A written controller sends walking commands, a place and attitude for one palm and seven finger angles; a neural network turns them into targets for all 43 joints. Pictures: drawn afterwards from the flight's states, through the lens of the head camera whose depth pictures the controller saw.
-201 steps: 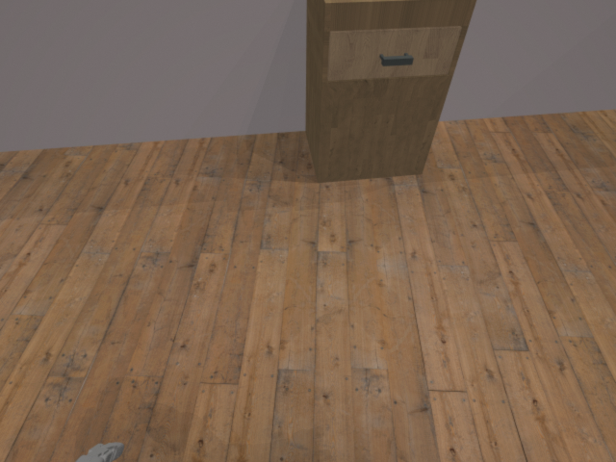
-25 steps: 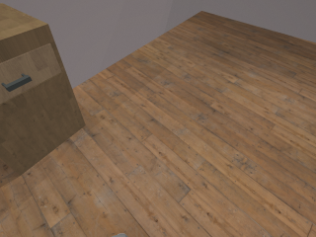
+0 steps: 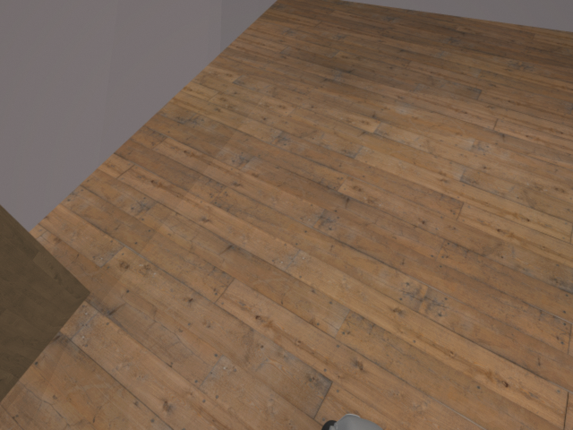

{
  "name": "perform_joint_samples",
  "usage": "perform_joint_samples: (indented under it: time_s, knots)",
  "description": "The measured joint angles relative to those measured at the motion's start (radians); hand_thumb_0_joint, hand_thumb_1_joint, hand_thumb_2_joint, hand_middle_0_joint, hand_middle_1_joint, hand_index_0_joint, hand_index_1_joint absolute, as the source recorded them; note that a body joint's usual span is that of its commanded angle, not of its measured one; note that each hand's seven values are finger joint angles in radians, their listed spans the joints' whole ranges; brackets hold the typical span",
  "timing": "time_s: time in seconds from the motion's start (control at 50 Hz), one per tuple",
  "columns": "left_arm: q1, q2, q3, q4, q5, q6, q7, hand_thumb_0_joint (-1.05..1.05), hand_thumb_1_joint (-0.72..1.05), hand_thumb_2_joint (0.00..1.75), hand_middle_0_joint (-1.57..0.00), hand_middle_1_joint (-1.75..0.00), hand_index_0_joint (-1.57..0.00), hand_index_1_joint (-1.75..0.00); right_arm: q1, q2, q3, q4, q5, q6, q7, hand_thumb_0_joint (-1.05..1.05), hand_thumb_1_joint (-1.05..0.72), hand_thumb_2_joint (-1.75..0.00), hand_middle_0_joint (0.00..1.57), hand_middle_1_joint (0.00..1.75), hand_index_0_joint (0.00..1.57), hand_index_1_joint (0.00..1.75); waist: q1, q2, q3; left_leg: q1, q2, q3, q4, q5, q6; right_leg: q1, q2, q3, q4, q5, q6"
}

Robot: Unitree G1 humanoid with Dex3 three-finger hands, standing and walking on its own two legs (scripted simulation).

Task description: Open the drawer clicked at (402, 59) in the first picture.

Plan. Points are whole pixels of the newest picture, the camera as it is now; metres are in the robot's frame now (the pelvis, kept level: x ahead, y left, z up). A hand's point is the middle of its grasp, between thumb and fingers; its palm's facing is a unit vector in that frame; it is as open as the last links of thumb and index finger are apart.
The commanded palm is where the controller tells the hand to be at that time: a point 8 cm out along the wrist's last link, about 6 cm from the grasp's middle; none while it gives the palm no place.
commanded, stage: walk to a spot facing it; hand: left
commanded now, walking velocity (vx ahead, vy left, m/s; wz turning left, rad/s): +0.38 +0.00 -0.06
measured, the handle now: out of the picture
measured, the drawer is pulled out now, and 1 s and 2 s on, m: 0.00 0.00 0.00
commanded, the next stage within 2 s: turn to face it in 0.42 s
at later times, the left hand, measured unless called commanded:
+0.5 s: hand (172, 422) +0.16 +0.20 -0.18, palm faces +0.11 -0.99 -0.11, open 7.4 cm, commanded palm none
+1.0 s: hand (191, 274) +0.41 +0.20 -0.13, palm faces +0.17 -0.96 -0.24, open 7.4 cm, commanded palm none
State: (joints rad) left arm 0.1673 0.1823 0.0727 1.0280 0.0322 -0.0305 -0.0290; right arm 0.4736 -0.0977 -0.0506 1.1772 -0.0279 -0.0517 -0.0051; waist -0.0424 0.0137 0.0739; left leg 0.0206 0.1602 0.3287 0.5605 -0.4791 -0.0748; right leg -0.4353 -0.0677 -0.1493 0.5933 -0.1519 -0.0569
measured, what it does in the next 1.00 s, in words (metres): walks ahead: left foot, then right foot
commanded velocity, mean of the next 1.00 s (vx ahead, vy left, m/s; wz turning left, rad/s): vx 0.16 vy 0.00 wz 0.27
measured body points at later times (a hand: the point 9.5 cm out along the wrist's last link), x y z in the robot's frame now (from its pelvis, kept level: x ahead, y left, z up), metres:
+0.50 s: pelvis +0.21 +0.04 +0.00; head +0.23 +0.07 +0.45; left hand +0.16 +0.25 -0.17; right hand +0.34 -0.19 -0.12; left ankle +0.30 +0.13 -0.72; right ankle +0.11 -0.09 -0.69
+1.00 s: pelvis +0.31 +0.01 +0.02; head +0.34 -0.02 +0.46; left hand +0.40 +0.25 -0.11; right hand +0.33 -0.21 -0.16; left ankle +0.28 +0.13 -0.68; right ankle +0.34 -0.08 -0.72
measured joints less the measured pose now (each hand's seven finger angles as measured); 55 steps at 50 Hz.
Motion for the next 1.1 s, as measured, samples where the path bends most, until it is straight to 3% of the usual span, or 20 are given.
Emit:
perform_joint_samples:
  time_s: [0.06,0.08,0.12,0.18,0.26,0.36,0.44,0.46,0.5,0.56,0.6,0.72,0.86,0.92,0.98,1.04,1.1]
  knots:
    - [-0.014,-0.011,0.000,-0.003,-0.012,-0.030,0.014,0.01,0.92,0.90,-0.20,-0.30,-0.19,-0.30,-0.033,-0.013,-0.001,0.013,0.013,0.029,0.006,0.00,-0.91,-0.90,0.20,0.30,0.20,0.30,0.013,0.015,0.015,-0.209,0.002,-0.169,0.488,-0.022,0.042,0.010,0.019,-0.012,0.089,-0.074,-0.016]
    - [-0.010,-0.016,-0.003,-0.001,-0.015,-0.032,0.018,0.01,0.92,0.90,-0.20,-0.30,-0.19,-0.30,-0.053,-0.021,-0.004,0.008,0.012,0.033,0.006,0.01,-0.91,-0.90,0.20,0.30,0.20,0.30,0.015,0.017,0.012,-0.278,-0.007,-0.202,0.597,0.014,0.051,0.033,0.025,-0.014,0.076,-0.095,-0.015]
    - [0.009,-0.026,-0.004,0.008,-0.017,-0.033,0.033,0.00,0.93,0.90,-0.20,-0.30,-0.20,-0.30,-0.098,-0.037,-0.010,-0.015,0.006,0.033,0.003,0.01,-0.91,-0.90,0.20,0.30,0.20,0.30,0.018,0.021,-0.001,-0.392,-0.007,-0.232,0.679,0.090,0.058,0.088,0.039,-0.018,0.013,-0.093,-0.004]
    - [0.049,-0.022,-0.006,0.029,-0.012,-0.037,0.044,0.00,0.95,0.90,-0.20,-0.30,-0.20,-0.30,-0.167,-0.055,-0.014,-0.067,-0.001,0.027,0.002,0.01,-0.91,-0.90,0.20,0.30,0.20,0.30,0.016,0.019,-0.031,-0.507,0.004,-0.237,0.608,0.157,0.049,0.164,0.056,-0.019,-0.085,-0.079,-0.004]
    - [0.098,-0.028,-0.022,0.061,-0.010,-0.037,0.037,0.00,0.94,0.90,-0.20,-0.30,-0.20,-0.30,-0.247,-0.074,-0.021,-0.127,0.000,0.023,0.008,0.00,-0.92,-0.90,0.19,0.30,0.19,0.30,0.021,0.017,-0.057,-0.569,0.011,-0.226,0.411,0.226,0.034,0.254,0.067,-0.022,-0.171,-0.086,0.008]
    - [0.148,-0.038,-0.033,0.085,-0.010,-0.038,0.030,0.00,0.92,0.90,-0.20,-0.30,-0.20,-0.30,-0.320,-0.086,-0.018,-0.163,0.002,0.019,0.027,0.00,-0.92,-0.90,0.19,0.30,0.19,0.30,0.053,0.004,-0.052,-0.541,-0.004,-0.212,0.186,0.278,0.041,0.351,0.069,-0.030,-0.203,-0.138,0.039]
    - [0.193,-0.039,-0.030,0.100,-0.012,-0.029,0.030,0.01,0.92,0.90,-0.20,-0.30,-0.20,-0.30,-0.347,-0.085,-0.010,-0.180,0.001,0.002,0.031,0.00,-0.92,-0.90,0.19,0.30,0.19,0.30,0.076,-0.015,-0.039,-0.438,-0.035,-0.181,0.037,0.287,0.060,0.400,0.047,-0.030,-0.137,-0.231,0.077]
    - [0.201,-0.038,-0.028,0.104,-0.015,-0.023,0.029,0.01,0.91,0.90,-0.20,-0.30,-0.20,-0.30,-0.352,-0.083,-0.008,-0.185,-0.004,-0.010,0.027,0.00,-0.92,-0.90,0.19,0.30,0.19,0.30,0.075,-0.024,-0.033,-0.427,-0.044,-0.171,0.036,0.320,0.084,0.377,0.030,-0.021,-0.056,-0.268,0.077]
    - [0.196,-0.033,-0.027,0.112,-0.019,-0.002,0.028,0.01,0.91,0.90,-0.20,-0.30,-0.20,-0.30,-0.356,-0.072,-0.001,-0.191,-0.008,-0.023,0.018,0.00,-0.91,-0.90,0.20,0.30,0.20,0.30,0.077,-0.040,-0.014,-0.416,-0.053,-0.147,0.092,0.271,0.125,0.272,0.017,0.038,0.230,-0.345,0.058]
    - [0.175,-0.023,-0.020,0.113,-0.015,0.015,0.026,0.01,0.91,0.90,-0.20,-0.30,-0.20,-0.30,-0.329,-0.050,0.010,-0.185,-0.005,-0.025,0.001,0.00,-0.91,-0.90,0.20,0.30,0.20,0.30,0.070,-0.043,-0.009,-0.352,-0.063,-0.115,0.050,0.237,0.133,0.108,0.011,0.079,0.535,-0.292,0.048]
    - [0.147,-0.015,-0.016,0.101,-0.012,0.018,0.027,0.01,0.91,0.90,-0.20,-0.30,-0.19,-0.30,-0.298,-0.040,-0.004,-0.174,0.009,-0.033,-0.021,-0.01,-0.93,-0.90,0.20,0.30,0.20,0.30,0.057,-0.044,-0.008,-0.308,-0.082,-0.107,-0.015,0.253,0.134,0.035,-0.012,0.081,0.562,-0.235,0.061]
    - [0.046,-0.004,-0.014,0.033,-0.014,0.027,0.042,0.01,0.92,0.90,-0.20,-0.30,-0.19,-0.30,-0.202,-0.055,0.001,-0.109,0.010,-0.006,-0.022,-0.02,-0.96,-0.90,0.20,0.30,0.20,0.30,0.032,-0.036,-0.021,-0.247,-0.129,-0.143,-0.128,0.280,0.143,-0.031,-0.038,0.086,0.369,-0.173,0.108]
    - [-0.048,-0.017,-0.013,-0.040,-0.023,0.049,0.049,0.01,0.92,0.90,-0.20,-0.30,-0.19,-0.30,-0.144,-0.035,-0.004,-0.083,0.002,0.053,-0.006,0.00,-0.92,-0.90,0.20,0.30,0.20,0.30,-0.006,-0.012,-0.021,-0.262,-0.150,-0.213,-0.086,0.242,0.118,0.032,-0.003,0.081,0.177,-0.213,0.127]
    - [-0.058,-0.026,-0.018,-0.069,-0.026,0.038,0.049,0.01,0.91,0.90,-0.20,-0.30,-0.19,-0.30,-0.138,-0.037,-0.014,-0.094,0.005,0.069,-0.002,0.00,-0.92,-0.90,0.20,0.30,0.20,0.30,-0.016,0.004,-0.026,-0.290,-0.156,-0.241,-0.024,0.207,0.096,0.125,0.015,0.064,-0.012,-0.121,0.115]
    - [-0.058,-0.047,-0.030,-0.086,-0.019,0.024,0.052,0.01,0.91,0.90,-0.20,-0.30,-0.19,-0.30,-0.156,-0.058,-0.027,-0.114,0.010,0.089,0.001,0.00,-0.91,-0.90,0.20,0.30,0.20,0.30,-0.023,0.040,-0.021,-0.379,-0.155,-0.287,0.203,0.038,0.059,0.143,0.016,0.017,-0.016,-0.135,0.035]
    - [-0.042,-0.056,-0.038,-0.102,-0.019,0.026,0.055,0.01,0.91,0.90,-0.20,-0.30,-0.20,-0.30,-0.186,-0.080,-0.039,-0.138,0.007,0.106,0.007,0.00,-0.91,-0.90,0.20,0.30,0.20,0.30,-0.019,0.037,-0.022,-0.478,-0.147,-0.288,0.481,0.021,0.031,0.177,-0.008,-0.024,-0.047,-0.136,0.021]
    - [-0.021,-0.059,-0.040,-0.105,-0.018,0.025,0.056,0.01,0.91,0.90,-0.21,-0.30,-0.20,-0.30,-0.223,-0.108,-0.047,-0.162,0.005,0.111,0.014,0.00,-0.91,-0.90,0.20,0.30,0.20,0.30,-0.009,0.031,-0.018,-0.526,-0.121,-0.288,0.595,0.074,0.008,0.206,-0.026,-0.060,-0.079,-0.127,0.022]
